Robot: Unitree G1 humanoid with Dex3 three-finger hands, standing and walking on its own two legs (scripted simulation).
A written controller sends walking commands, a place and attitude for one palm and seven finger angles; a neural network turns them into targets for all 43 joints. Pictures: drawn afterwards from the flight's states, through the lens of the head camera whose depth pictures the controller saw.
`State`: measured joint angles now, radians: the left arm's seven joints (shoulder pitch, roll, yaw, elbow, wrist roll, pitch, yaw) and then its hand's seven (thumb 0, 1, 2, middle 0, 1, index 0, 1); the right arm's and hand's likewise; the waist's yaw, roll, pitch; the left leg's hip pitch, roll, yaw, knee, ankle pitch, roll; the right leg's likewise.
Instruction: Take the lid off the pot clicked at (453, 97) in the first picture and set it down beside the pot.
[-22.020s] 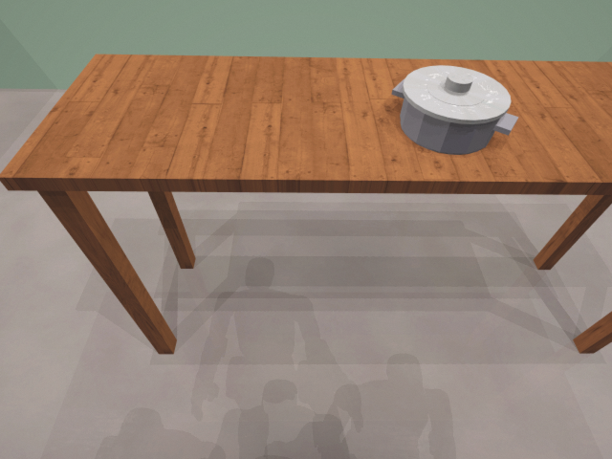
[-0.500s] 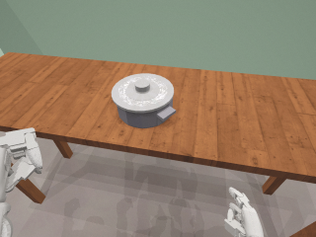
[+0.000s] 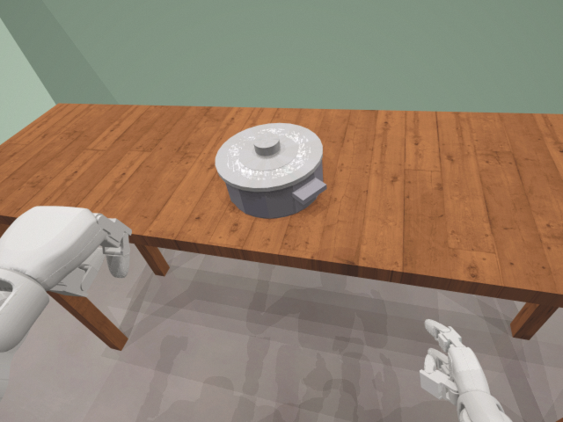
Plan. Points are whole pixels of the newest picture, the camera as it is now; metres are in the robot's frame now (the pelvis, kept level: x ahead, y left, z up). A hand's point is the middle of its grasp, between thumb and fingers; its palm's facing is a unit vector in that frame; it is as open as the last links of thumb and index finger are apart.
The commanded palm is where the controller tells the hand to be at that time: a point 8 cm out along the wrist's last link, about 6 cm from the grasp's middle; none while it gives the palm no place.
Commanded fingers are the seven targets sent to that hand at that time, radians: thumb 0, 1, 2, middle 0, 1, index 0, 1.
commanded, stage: reach forward and open the fingers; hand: left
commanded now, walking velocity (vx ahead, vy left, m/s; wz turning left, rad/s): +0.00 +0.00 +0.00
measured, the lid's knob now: (266, 144) +0.51 +0.11 +0.15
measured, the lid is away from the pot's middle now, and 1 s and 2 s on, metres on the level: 0.00 0.00 0.00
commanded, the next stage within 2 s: move the open hand above the knob in 0.62 s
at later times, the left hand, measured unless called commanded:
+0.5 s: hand (115, 226) +0.27 +0.24 +0.20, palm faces -0.08 +0.05 -1.00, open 9.7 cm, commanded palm +0.24 +0.23 +0.27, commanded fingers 0.00 -0.39 1.63 -0.85 -0.08 -0.85 -0.08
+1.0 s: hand (156, 193) +0.32 +0.20 +0.21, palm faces -0.12 +0.05 -0.99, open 10.2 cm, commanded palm +0.29 +0.20 +0.28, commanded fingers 0.00 -0.39 1.60 -0.84 -0.08 -0.84 -0.08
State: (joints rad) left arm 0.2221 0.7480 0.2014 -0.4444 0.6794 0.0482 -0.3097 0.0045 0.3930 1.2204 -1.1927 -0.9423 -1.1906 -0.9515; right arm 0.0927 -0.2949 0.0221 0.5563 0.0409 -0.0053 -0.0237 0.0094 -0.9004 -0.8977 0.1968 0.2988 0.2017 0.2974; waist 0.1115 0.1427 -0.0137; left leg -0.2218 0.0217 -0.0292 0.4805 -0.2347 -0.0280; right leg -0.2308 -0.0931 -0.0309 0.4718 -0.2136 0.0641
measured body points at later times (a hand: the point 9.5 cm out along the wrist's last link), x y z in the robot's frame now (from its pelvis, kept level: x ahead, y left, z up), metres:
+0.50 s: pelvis -0.03 +0.00 +0.00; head -0.04 -0.05 +0.45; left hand +0.27 +0.23 +0.25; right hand +0.17 -0.24 -0.09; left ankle +0.02 +0.14 -0.74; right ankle +0.02 -0.16 -0.74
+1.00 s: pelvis -0.02 -0.01 +0.00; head -0.03 -0.07 +0.44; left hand +0.32 +0.20 +0.27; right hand +0.18 -0.24 -0.09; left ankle +0.02 +0.14 -0.74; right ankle +0.02 -0.16 -0.74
